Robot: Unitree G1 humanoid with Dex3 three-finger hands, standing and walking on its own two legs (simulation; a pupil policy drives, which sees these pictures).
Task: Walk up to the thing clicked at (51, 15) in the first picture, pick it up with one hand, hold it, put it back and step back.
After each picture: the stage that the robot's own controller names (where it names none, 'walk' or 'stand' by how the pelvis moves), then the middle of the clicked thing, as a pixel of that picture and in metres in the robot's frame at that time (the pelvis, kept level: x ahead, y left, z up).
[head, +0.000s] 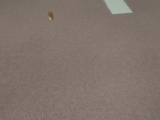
stand; (50, 15) +2.08 +0.46 -0.72
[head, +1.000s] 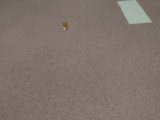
walk; (65, 25) +1.97 +0.40 -0.72
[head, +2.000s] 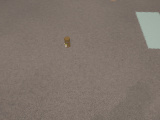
walk; (67, 42) +1.39 +0.27 -0.71
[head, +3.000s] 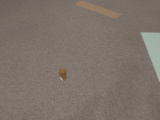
walk; (62, 74) +0.96 +0.24 -0.71
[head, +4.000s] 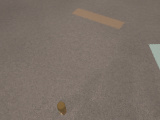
walk; (61, 108) +0.60 +0.23 -0.72
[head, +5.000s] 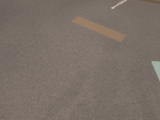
stand; out of the picture +0.43 +0.17 -0.70
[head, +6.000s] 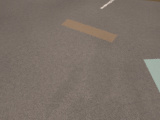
stand; out of the picture +0.38 +0.19 -0.72
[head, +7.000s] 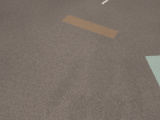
stand; out of the picture +0.37 +0.19 -0.73
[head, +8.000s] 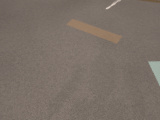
stand; out of the picture +0.38 +0.17 -0.73
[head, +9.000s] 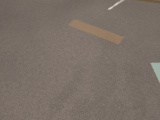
stand; out of the picture +0.37 +0.17 -0.73
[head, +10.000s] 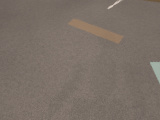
go down; out of the picture +0.37 +0.17 -0.73
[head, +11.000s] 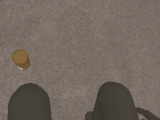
go down; (21, 60) +0.46 +0.23 -0.33
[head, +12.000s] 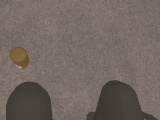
approach; (20, 58) +0.45 +0.24 -0.30
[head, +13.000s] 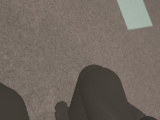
close in; out of the picture +0.43 +0.29 -0.22
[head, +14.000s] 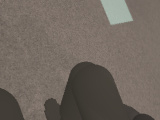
close; out of the picture +0.43 +0.30 -0.22
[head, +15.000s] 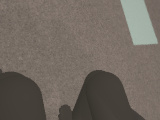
lift; out of the picture +0.35 +0.25 -0.20
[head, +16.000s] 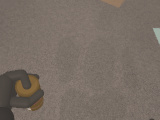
lift; (30, 93) +0.32 +0.18 -0.01
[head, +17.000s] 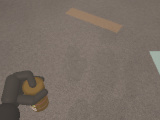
hold; (36, 95) +0.33 +0.17 +0.00
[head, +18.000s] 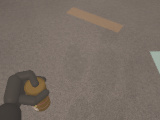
crouch; (38, 95) +0.33 +0.17 -0.01
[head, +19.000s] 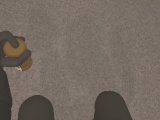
crouch; (19, 55) +0.45 +0.20 -0.09
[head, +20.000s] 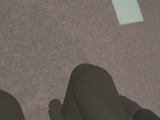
lower; out of the picture +0.41 +0.31 -0.23
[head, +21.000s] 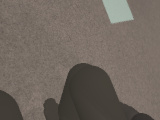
lower; out of the picture +0.42 +0.31 -0.23
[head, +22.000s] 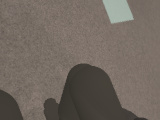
lower; out of the picture +0.42 +0.31 -0.23
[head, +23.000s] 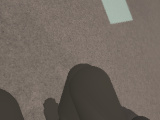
lower; out of the picture +0.42 +0.31 -0.23
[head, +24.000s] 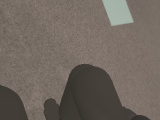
loosen; out of the picture +0.41 +0.31 -0.23
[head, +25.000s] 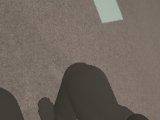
withdraw; out of the picture +0.40 +0.30 -0.23
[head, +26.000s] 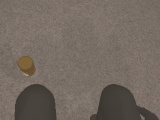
walk; (27, 66) +0.45 +0.25 -0.32
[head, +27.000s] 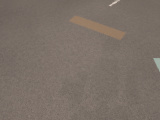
stand; out of the picture +0.38 +0.17 -0.66
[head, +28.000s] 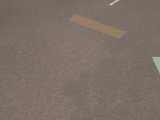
stand; out of the picture +0.40 +0.18 -0.67
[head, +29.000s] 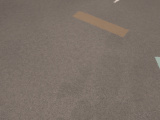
stand; out of the picture +0.39 +0.18 -0.68
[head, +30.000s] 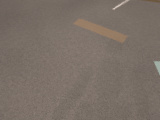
walk; out of the picture +0.41 +0.17 -0.72
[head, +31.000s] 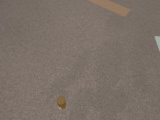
walk; (61, 103) +0.52 +0.16 -0.71
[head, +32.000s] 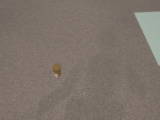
walk; (57, 70) +0.81 +0.25 -0.69
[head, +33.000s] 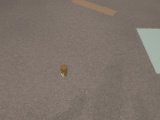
stand; (64, 70) +1.00 +0.18 -0.71
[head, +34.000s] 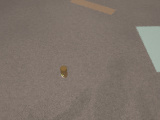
stand; (63, 71) +0.99 +0.19 -0.72
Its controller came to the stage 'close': yes
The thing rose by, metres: 0.71
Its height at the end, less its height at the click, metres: +0.00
